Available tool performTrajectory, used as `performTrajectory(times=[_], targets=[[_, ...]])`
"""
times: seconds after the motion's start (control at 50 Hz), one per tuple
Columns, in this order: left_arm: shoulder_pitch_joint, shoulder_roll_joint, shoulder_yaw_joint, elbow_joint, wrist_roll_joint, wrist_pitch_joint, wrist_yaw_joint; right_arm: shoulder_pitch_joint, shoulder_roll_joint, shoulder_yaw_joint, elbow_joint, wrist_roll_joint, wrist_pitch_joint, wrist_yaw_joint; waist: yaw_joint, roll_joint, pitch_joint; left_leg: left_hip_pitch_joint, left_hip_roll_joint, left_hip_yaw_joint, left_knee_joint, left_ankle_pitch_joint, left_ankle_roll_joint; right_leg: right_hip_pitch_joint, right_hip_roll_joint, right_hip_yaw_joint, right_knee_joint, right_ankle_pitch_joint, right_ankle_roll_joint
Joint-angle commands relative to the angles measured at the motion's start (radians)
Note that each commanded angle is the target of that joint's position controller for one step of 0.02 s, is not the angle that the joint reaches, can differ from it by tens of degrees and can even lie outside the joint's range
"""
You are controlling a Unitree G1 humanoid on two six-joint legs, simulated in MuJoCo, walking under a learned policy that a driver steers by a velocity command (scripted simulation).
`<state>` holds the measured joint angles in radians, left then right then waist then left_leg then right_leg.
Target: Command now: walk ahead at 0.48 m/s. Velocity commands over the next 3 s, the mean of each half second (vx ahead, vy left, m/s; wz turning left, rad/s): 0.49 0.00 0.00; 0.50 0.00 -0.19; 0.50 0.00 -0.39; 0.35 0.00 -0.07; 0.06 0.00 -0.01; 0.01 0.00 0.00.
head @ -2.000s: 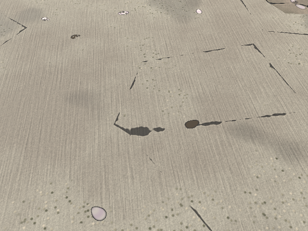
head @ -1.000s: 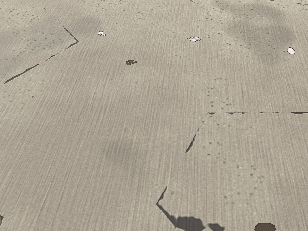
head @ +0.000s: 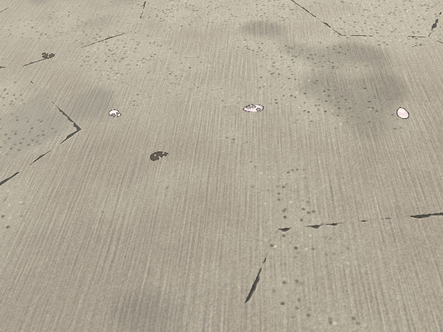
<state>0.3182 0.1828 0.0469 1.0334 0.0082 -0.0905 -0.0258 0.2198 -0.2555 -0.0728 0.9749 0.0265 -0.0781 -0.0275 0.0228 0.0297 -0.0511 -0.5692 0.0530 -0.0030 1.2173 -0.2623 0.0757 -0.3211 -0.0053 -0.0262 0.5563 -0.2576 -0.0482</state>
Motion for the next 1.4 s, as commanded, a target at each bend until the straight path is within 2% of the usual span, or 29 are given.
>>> performTrajectory(times=[0.02, 0.1, 0.22, 0.36, 0.4, 0.42, 0.44, 0.46, 0.48, 0.5, 0.52, 0.54, 0.58, 0.62, 0.66, 0.78, 0.88, 0.94, 0.98, 1.0, 1.02, 1.04, 1.06, 1.08, 1.1, 1.16, 1.22, 1.28, 1.4], targets=[[-0.012, 0.122, 0.013, -0.046, 0.002, -0.021, 0.013, 0.009, -0.057, -0.019, -0.034, -0.010, -0.003, -0.001, -0.033, -0.155, 0.079, -0.182, 0.066, -0.050, -0.118, 0.159, 0.010, 0.101, -0.213, 0.321, -0.419, -0.105, -0.106], [0.087, 0.145, 0.016, -0.025, -0.006, -0.022, 0.038, -0.145, -0.038, -0.020, -0.075, -0.020, -0.001, 0.010, -0.003, -0.082, 0.079, -0.269, 0.055, -0.049, -0.343, 0.289, -0.023, 0.222, -0.233, 0.255, -0.445, 0.077, -0.124], [0.155, 0.142, 0.018, -0.009, -0.012, -0.015, 0.047, -0.307, -0.032, -0.007, -0.119, -0.007, -0.005, 0.036, 0.037, -0.105, 0.126, -0.228, 0.033, -0.013, -0.561, 0.410, -0.048, 0.288, -0.220, 0.150, -0.477, 0.154, -0.122], [0.219, 0.168, 0.036, 0.020, -0.019, 0.020, 0.048, -0.441, -0.030, 0.017, -0.183, 0.005, -0.029, 0.078, 0.069, -0.128, 0.184, -0.185, -0.001, 0.043, -0.715, 0.257, -0.012, 0.458, -0.261, 0.104, -0.373, 0.383, -0.121], [0.183, 0.199, 0.046, 0.007, -0.019, 0.023, 0.048, -0.351, -0.076, -0.001, -0.167, 0.000, -0.035, 0.079, 0.009, -0.170, 0.108, 0.018, -0.061, 0.086, -0.734, 0.200, 0.019, 0.458, -0.255, 0.084, -0.257, 0.746, -0.097], [0.160, 0.203, 0.046, 0.001, -0.022, 0.027, 0.049, -0.214, -0.115, -0.022, -0.131, -0.003, -0.035, 0.073, -0.065, -0.184, 0.025, 0.208, -0.097, 0.111, -0.742, 0.206, 0.046, 0.435, -0.228, 0.057, -0.113, 0.934, -0.076], [0.123, 0.194, 0.040, -0.017, -0.016, 0.026, 0.047, -0.012, -0.169, -0.046, -0.075, -0.004, -0.034, 0.063, -0.157, -0.177, -0.098, 0.521, -0.048, 0.054, -0.702, 0.248, 0.089, 0.276, -0.188, 0.033, 0.105, 0.895, -0.043], [0.171, 0.121, 0.019, -0.046, -0.002, 0.012, 0.039, 0.177, -0.260, -0.069, -0.040, -0.027, -0.027, 0.050, -0.171, 0.005, -0.285, 0.958, 0.223, -0.311, -0.673, 0.209, 0.206, -0.103, -0.073, -0.005, 0.493, 0.473, 0.015], [0.218, 0.043, -0.007, -0.029, -0.017, -0.017, 0.028, 0.213, -0.233, -0.052, -0.019, -0.019, -0.018, 0.050, -0.141, 0.211, -0.422, 1.096, 0.376, -0.723, -0.853, 0.084, 0.303, -0.323, 0.070, 0.099, 0.775, -0.284, 0.042], [0.130, 0.134, 0.020, -0.049, -0.047, -0.040, 0.024, 0.155, -0.167, -0.031, -0.022, -0.013, -0.014, 0.051, -0.150, 0.146, -0.306, 0.999, 0.325, -0.642, -0.893, 0.016, 0.248, -0.425, 0.003, 0.179, 0.865, -0.269, 0.017], [0.026, 0.171, 0.027, -0.085, -0.063, -0.050, 0.026, 0.060, -0.123, -0.019, -0.045, -0.012, -0.015, 0.047, -0.130, 0.099, -0.163, 0.829, 0.289, -0.473, -0.914, 0.066, 0.209, -0.458, -0.051, 0.128, 0.853, -0.194, 0.003], [-0.022, 0.170, 0.032, -0.096, -0.052, -0.048, 0.035, -0.018, -0.093, -0.008, -0.057, -0.022, -0.023, 0.052, -0.089, 0.004, -0.072, 0.645, 0.252, -0.365, -0.956, 0.149, 0.188, -0.413, -0.099, 0.101, 0.783, -0.106, 0.001], [0.004, 0.135, 0.042, -0.095, -0.032, -0.019, 0.045, -0.072, -0.045, 0.007, -0.052, -0.039, -0.033, 0.061, -0.018, 0.023, -0.011, 0.444, 0.189, -0.247, -1.018, 0.199, 0.166, -0.292, -0.147, 0.105, 0.682, -0.036, -0.004], [0.015, 0.093, 0.039, -0.099, -0.032, 0.003, 0.048, -0.048, -0.061, 0.005, -0.033, -0.032, -0.035, 0.057, 0.005, 0.040, 0.030, 0.365, 0.177, -0.196, -1.069, 0.205, 0.176, -0.276, -0.162, 0.095, 0.608, -0.023, 0.002], [-0.061, 0.109, 0.043, -0.132, -0.023, 0.009, 0.050, -0.015, -0.098, -0.002, -0.019, -0.032, -0.036, 0.043, 0.002, 0.027, 0.069, 0.350, 0.175, -0.159, -1.099, 0.252, 0.183, -0.339, -0.169, 0.085, 0.505, 0.062, 0.025], [-0.272, 0.088, 0.024, -0.194, -0.028, 0.007, 0.018, 0.065, -0.126, -0.005, 0.004, -0.029, -0.034, 0.018, -0.059, 0.016, 0.102, 0.405, 0.129, 0.026, -1.121, 0.324, 0.108, -0.315, -0.116, 0.029, 0.141, 0.393, 0.016], [-0.400, 0.098, 0.014, -0.264, -0.034, 0.011, -0.014, 0.140, -0.141, -0.011, 0.035, -0.023, -0.011, 0.015, -0.096, 0.001, 0.141, 0.641, 0.205, 0.075, -1.054, 0.389, 0.086, -0.403, -0.084, 0.027, 0.033, 0.310, -0.021], [-0.360, 0.139, 0.028, -0.287, -0.030, 0.012, -0.035, 0.104, -0.180, -0.024, 0.014, -0.019, 0.010, 0.006, -0.048, 0.045, 0.086, 0.706, 0.222, 0.121, -0.894, 0.783, 0.054, -0.283, -0.018, -0.048, 0.030, 0.151, -0.063], [-0.107, 0.221, 0.076, -0.233, -0.030, 0.017, -0.032, 0.079, -0.184, -0.023, -0.009, -0.021, 0.028, -0.005, 0.084, 0.045, -0.054, 0.624, 0.172, 0.176, -0.545, 0.963, 0.008, 0.065, 0.061, -0.080, -0.023, 0.160, -0.118], [0.063, 0.319, 0.109, -0.205, -0.026, 0.024, -0.014, 0.093, -0.160, -0.010, -0.041, -0.038, 0.021, -0.009, 0.131, -0.084, -0.175, 0.354, 0.125, 0.193, -0.209, 0.656, -0.034, 0.396, -0.108, 0.189, -0.015, 0.206, -0.191], [0.068, 0.369, 0.111, -0.207, -0.034, 0.020, -0.016, 0.190, -0.012, 0.038, -0.070, -0.051, -0.015, 0.018, 0.027, -0.307, -0.290, -0.076, -0.101, 0.076, 0.108, -0.260, -0.086, 0.725, -0.327, 0.744, -0.150, 0.017, -0.376], [0.102, 0.280, 0.086, -0.214, -0.027, 0.020, -0.011, 0.077, -0.114, 0.015, -0.080, -0.013, -0.058, 0.034, 0.094, -0.202, -0.311, -0.193, -0.072, -0.093, 0.185, -0.286, -0.057, 0.760, -0.318, 0.796, -0.239, -0.036, -0.338], [0.046, 0.241, 0.076, -0.223, -0.023, 0.015, -0.005, -0.012, -0.148, 0.006, -0.112, 0.015, -0.081, 0.040, 0.095, -0.166, -0.176, -0.263, -0.025, -0.088, 0.168, -0.199, -0.034, 0.659, -0.286, 0.649, -0.249, 0.044, -0.294], [-0.028, 0.224, 0.069, -0.245, -0.022, 0.010, -0.004, -0.045, -0.141, 0.007, -0.117, 0.007, -0.089, 0.034, 0.056, -0.055, -0.102, -0.223, 0.018, -0.084, 0.094, -0.121, -0.029, 0.503, -0.248, 0.540, -0.262, 0.149, -0.271], [-0.090, 0.200, 0.062, -0.264, -0.016, 0.008, -0.004, -0.052, -0.144, -0.003, -0.114, -0.012, -0.084, 0.027, 0.015, -0.014, -0.047, -0.154, 0.046, -0.080, 0.010, -0.083, -0.038, 0.355, -0.220, 0.460, -0.281, 0.253, -0.258], [-0.122, 0.193, 0.054, -0.284, -0.015, 0.005, 0.006, -0.023, -0.120, -0.012, -0.131, -0.028, -0.043, 0.021, -0.051, -0.044, -0.007, -0.044, 0.070, -0.076, -0.134, -0.057, -0.077, 0.166, -0.176, 0.374, -0.335, 0.331, -0.254], [-0.073, 0.240, 0.067, -0.284, -0.022, 0.005, 0.029, -0.129, -0.097, -0.006, -0.175, -0.044, -0.028, 0.013, -0.028, -0.060, 0.037, -0.056, 0.045, -0.048, -0.339, 0.110, -0.122, 0.085, -0.135, 0.304, -0.361, 0.339, -0.240], [-0.031, 0.228, 0.064, -0.272, -0.023, 0.011, 0.038, -0.218, -0.065, 0.008, -0.195, -0.039, -0.034, 0.025, 0.015, -0.093, 0.048, 0.029, 0.005, -0.025, -0.579, 0.345, -0.120, 0.049, -0.081, 0.222, -0.352, 0.276, -0.182], [0.062, 0.222, 0.061, -0.223, -0.024, 0.015, 0.036, -0.316, -0.113, 0.007, -0.244, -0.023, -0.052, 0.050, 0.056, -0.118, 0.076, 0.012, -0.010, -0.038, -0.724, 0.320, -0.067, 0.236, -0.172, 0.308, -0.269, 0.235, -0.159]])
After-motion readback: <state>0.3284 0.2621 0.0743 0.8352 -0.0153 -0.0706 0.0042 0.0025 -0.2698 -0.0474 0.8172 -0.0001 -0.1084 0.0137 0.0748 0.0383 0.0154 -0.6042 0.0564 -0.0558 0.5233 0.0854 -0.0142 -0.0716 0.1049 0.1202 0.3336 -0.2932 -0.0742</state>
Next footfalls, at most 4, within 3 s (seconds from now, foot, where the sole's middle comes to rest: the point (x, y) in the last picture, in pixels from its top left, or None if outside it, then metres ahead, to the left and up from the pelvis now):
0.44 left None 0.41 0.15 -0.77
0.98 right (281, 280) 0.73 -0.09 -0.77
1.48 left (241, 202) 1.06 0.03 -0.77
1.96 right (313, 171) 1.21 -0.26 -0.77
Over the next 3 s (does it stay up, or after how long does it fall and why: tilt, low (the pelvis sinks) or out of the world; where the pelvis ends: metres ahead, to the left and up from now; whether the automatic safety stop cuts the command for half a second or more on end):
stays up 1.19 -0.11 0.00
